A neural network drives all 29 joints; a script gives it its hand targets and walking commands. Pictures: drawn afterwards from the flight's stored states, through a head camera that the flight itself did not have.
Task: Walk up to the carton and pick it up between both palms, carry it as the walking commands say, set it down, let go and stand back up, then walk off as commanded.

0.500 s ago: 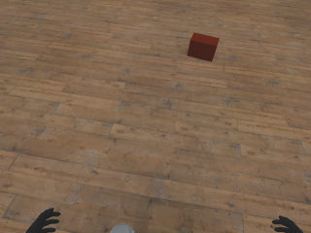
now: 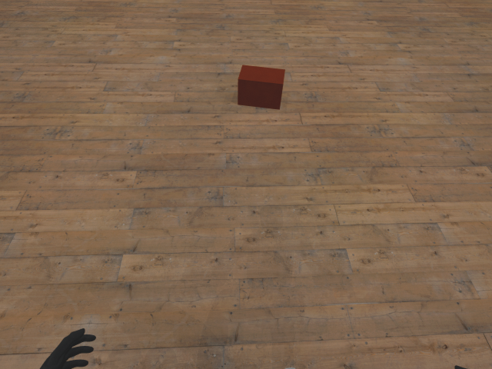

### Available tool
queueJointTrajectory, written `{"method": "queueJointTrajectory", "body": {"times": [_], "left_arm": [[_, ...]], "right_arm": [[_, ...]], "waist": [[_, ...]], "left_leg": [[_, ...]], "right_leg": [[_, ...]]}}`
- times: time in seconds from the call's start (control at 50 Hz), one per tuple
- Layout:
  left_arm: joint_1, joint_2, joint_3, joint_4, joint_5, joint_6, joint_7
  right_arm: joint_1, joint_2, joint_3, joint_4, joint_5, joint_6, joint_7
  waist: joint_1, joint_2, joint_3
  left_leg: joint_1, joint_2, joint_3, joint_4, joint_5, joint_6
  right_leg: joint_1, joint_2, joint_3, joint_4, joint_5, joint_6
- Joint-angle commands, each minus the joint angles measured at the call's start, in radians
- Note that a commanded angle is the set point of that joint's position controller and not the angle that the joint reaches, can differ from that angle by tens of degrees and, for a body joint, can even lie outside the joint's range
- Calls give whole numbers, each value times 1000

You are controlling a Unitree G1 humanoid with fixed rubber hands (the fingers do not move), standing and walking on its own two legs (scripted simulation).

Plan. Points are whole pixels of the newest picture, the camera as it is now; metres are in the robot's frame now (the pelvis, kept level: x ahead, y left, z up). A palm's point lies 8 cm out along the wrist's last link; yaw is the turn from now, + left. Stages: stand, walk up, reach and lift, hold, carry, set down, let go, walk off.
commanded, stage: walk up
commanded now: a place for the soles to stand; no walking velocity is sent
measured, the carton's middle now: (261, 87) +1.84 -0.11 -0.66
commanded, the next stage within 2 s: none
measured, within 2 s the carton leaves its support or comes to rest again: neither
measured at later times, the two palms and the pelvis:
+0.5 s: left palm (88, 261) +0.34 +0.32 -0.09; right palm (450, 296) +0.25 -0.33 -0.03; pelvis +0.19 +0.02 +0.01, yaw -2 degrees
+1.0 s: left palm (114, 201) +0.46 +0.30 -0.06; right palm (403, 187) +0.51 -0.35 -0.06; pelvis +0.37 -0.03 +0.01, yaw -4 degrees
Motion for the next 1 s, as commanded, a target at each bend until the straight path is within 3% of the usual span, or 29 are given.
{"method": "queueJointTrajectory", "body": {"times": [0.0, 0.02, 0.08, 0.14, 0.16, 0.2, 0.22, 0.24, 0.26, 0.28, 0.3, 0.34, 0.36, 0.38, 0.44, 0.5, 0.54, 0.58, 0.6, 0.62, 0.64, 0.66, 0.68, 0.72, 0.76, 0.8, 0.88, 0.92, 0.98], "left_arm": [[172, 247, 81, -14, -26, -39, 43], [151, 244, 74, -28, -20, -42, 38], [150, 246, 71, -26, -16, -41, 30], [123, 257, 73, -31, -15, -35, 24], [127, 258, 71, -28, -15, -34, 23], [46, 245, 57, -47, -15, -30, 13], [9, 206, 46, -58, -20, -32, 13], [14, 135, 21, -89, -21, -46, 8], [15, 136, 22, -90, -11, -49, 16], [-17, 201, 37, -64, 4, -47, 22], [-68, 235, 41, -51, 11, -39, 14], [-13, 222, 42, -35, 0, -30, -4], [-19, 214, 50, -20, 4, -29, -12], [-16, 201, 45, -21, 1, -26, -22], [-85, 180, 45, -45, -6, -20, -40], [-102, 181, 53, -45, -2, -12, -37], [-104, 189, 63, -44, -3, -12, -32], [29, 192, 70, -13, -7, -23, -21], [164, 224, 92, 16, -4, -32, -5], [310, 323, 118, 25, 14, -47, 21], [252, 361, 113, -6, -4, -43, 32], [151, 338, 114, -29, -14, -39, 35], [89, 308, 98, -40, -27, -38, 39], [123, 252, 80, -35, -24, -44, 49], [164, 241, 78, -24, -18, -47, 47], [192, 243, 76, -15, -14, -52, 48], [167, 240, 70, -26, -13, -45, 37], [140, 241, 69, -26, -7, -42, 30], [68, 250, 62, -51, -11, -35, 20]], "right_arm": [[-80, -198, -42, -71, 2, -12, -1], [-62, -202, -42, -72, -2, -9, -3], [-147, -184, -36, -100, -2, -9, 1], [-162, -174, -42, -93, -2, -15, 7], [-171, -175, -44, -94, -2, -20, 8], [-60, -161, -50, -67, -4, -36, 3], [95, -205, -75, -16, -11, -45, -10], [222, -308, -114, -11, -25, -50, -30], [219, -343, -117, -22, -24, -50, -37], [187, -375, -113, -25, -6, -46, -40], [94, -324, -98, -35, -8, -41, -37], [-11, -292, -93, -56, -11, -29, -22], [-45, -271, -86, -66, -10, -28, -19], [-38, -277, -87, -71, -6, -30, -13], [-36, -316, -100, -69, -10, -33, 2], [-17, -330, -107, -74, -9, -30, 4], [-3, -311, -103, -73, -3, -21, 5], [-63, -286, -92, -81, -10, -12, 3], [-52, -246, -77, -85, -10, -8, 0], [2, -158, -46, -104, -2, -8, -3], [-17, -126, -23, -122, 0, -9, -8], [-28, -219, -46, -103, -2, -1, -19], [6, -243, -53, -76, 13, 3, -17], [15, -229, -48, -61, 8, 5, -13], [-6, -196, -50, -68, 5, 11, -4], [-37, -180, -48, -74, 5, 16, -2], [-147, -163, -41, -98, 0, 9, 5], [-174, -159, -42, -104, 1, 3, 12], [-63, -154, -51, -75, -1, -20, 13]], "waist": [[72, 5, -157], [53, -45, -159], [77, -88, -70], [81, -133, -82], [87, -102, -91], [-3, -45, -136], [-84, 56, -209], [-166, 276, -333], [-155, 329, -333], [-131, 194, -234], [-107, 91, -114], [-42, 137, -20], [-28, 131, 14], [-40, 195, 14], [-56, 277, 69], [-51, 284, 85], [-40, 217, 47], [44, 160, -24], [126, 19, -109], [179, -279, -214], [143, -364, -141], [94, -142, -100], [46, -31, -84], [48, -50, -112], [70, -109, -131], [69, -80, -138], [93, -135, -64], [90, -114, -41], [16, -58, -113]], "left_leg": [[-320, -7, -46, -17, 62, 31], [-291, -4, -56, -79, 51, 31], [-271, -10, -20, -274, 71, 30], [-178, -36, 11, -389, 167, 28], [-147, -44, 31, -421, 202, 27], [101, -111, 76, -643, 272, 49], [369, -66, -11, -669, 271, 112], [660, 150, -324, -705, 128, 203], [782, 306, -565, -767, 90, 258], [672, 349, -653, -809, -112, 307], [528, 323, -543, -829, -220, 317], [353, 257, -380, -844, -157, 272], [276, 210, -323, -854, -116, 249], [248, 165, -239, -866, -106, 240], [157, 163, -173, -898, -97, 236], [130, 173, -159, -882, -69, 219], [130, 195, -189, -833, -63, 220], [89, 172, -107, -634, 79, 175], [-14, 108, -37, -353, 246, 132], [-181, -2, 40, 65, 233, 68], [-400, -156, -44, 186, -117, 45], [-404, -85, -132, 215, -12, 60], [-392, -48, -109, 176, 66, 39], [-343, -18, -75, 50, 110, 41], [-318, -29, -59, -56, 105, 32], [-301, -30, -60, -124, 108, 28], [-253, -28, 7, -346, 168, 26], [-215, -40, 17, -416, 206, 22], [59, -96, 72, -601, 318, 39]], "right_leg": [[474, -245, 342, -229, 436, -238], [433, -242, 319, -234, 396, -254], [328, -239, 317, -321, 141, -281], [291, -213, 281, -313, 91, -244], [306, -213, 279, -302, 119, -242], [214, -156, 145, -139, 265, -182], [51, -106, 82, 91, 321, -125], [-194, -15, 9, 404, 228, -59], [-446, 57, -10, 522, -211, -38], [-492, -17, 60, 585, -233, -42], [-505, -91, 59, 566, -162, -29], [-382, -124, 38, 382, -178, -5], [-312, -106, 28, 317, -171, 2], [-271, -91, -24, 245, -149, 8], [-179, -88, -72, 93, -54, 26], [-102, -99, -80, 40, 33, 26], [-36, -88, -101, 31, 16, 18], [176, -60, -101, -92, 3, 25], [412, -13, -75, -147, -51, 1], [591, -204, 287, -273, -291, -59], [589, -339, 707, -493, -268, -113], [530, -333, 674, -444, -275, -114], [499, -306, 556, -377, -168, -104], [504, -256, 352, -296, 151, -148], [487, -220, 302, -280, 220, -173], [464, -256, 303, -288, 311, -189], [349, -211, 199, -344, 119, -228], [327, -210, 212, -337, 97, -224], [234, -190, 132, -204, 132, -184]]}}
